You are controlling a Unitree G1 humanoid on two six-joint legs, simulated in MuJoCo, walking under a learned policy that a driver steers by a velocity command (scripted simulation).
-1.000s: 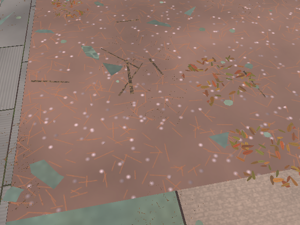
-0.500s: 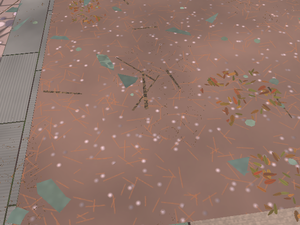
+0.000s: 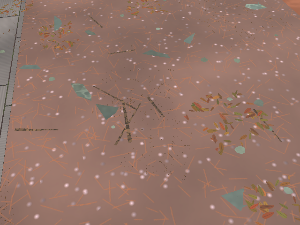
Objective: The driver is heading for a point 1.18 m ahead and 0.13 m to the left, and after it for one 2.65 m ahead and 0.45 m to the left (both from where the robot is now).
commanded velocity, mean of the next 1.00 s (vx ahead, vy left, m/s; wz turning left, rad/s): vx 0.41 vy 0.00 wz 0.00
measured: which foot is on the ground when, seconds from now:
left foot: down 0.00-0.76, up 0.78-1.00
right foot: down 0.00-0.46, up 0.48-0.74, down 0.76-1.00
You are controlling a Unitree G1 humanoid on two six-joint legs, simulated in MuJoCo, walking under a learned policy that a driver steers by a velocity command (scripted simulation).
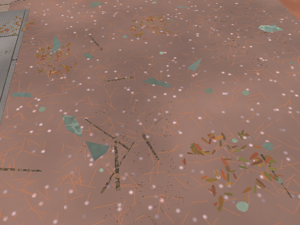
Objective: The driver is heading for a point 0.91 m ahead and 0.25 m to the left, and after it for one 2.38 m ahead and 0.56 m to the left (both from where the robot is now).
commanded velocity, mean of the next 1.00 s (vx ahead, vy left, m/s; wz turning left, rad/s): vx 0.91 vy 0.00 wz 0.29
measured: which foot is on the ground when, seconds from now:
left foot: up 0.00-0.22, down 0.24-0.72, up 0.74-1.00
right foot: down 0.00-0.26, up 0.28-0.68, down 0.70-1.00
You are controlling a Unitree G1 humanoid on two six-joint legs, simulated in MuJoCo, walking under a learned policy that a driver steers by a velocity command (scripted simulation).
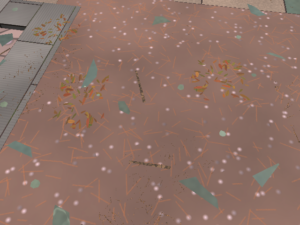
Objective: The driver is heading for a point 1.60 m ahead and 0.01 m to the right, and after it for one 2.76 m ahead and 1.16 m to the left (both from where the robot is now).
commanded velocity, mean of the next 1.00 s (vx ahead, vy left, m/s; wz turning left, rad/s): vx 0.19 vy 0.00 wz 0.32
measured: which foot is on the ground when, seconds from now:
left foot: up 0.00-0.08, down 0.10-1.00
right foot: down 0.00-0.08, up 0.10-0.60, down 0.62-1.00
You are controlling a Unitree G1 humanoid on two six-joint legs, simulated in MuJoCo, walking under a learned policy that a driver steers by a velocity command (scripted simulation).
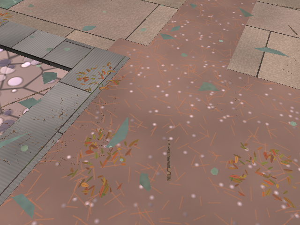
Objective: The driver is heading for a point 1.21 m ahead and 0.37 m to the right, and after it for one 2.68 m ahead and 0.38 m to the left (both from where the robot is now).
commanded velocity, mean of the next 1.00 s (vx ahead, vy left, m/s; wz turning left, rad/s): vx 0.90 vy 0.00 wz -0.17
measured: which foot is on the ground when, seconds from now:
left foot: down 0.00-0.40, up 0.42-0.86, down 0.88-1.00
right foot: down 0.00-0.02, up 0.04-0.38, down 0.40-0.88, up 0.90-1.00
